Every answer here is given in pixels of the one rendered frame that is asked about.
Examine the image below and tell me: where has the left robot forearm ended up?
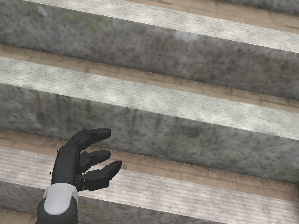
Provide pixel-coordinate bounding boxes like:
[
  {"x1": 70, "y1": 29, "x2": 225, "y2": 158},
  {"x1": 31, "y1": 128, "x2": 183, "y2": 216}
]
[{"x1": 35, "y1": 183, "x2": 78, "y2": 224}]

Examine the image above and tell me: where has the left robot hand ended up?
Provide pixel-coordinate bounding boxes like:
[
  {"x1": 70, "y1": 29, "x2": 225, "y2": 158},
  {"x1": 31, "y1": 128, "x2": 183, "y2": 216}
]
[{"x1": 50, "y1": 128, "x2": 122, "y2": 192}]

